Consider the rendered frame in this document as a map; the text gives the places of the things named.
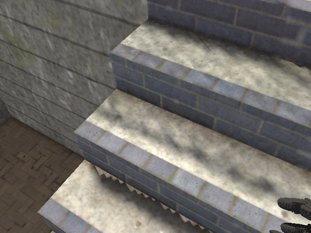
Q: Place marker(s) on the right robot hand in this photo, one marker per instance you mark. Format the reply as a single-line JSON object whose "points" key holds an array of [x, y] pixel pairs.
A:
{"points": [[298, 207]]}

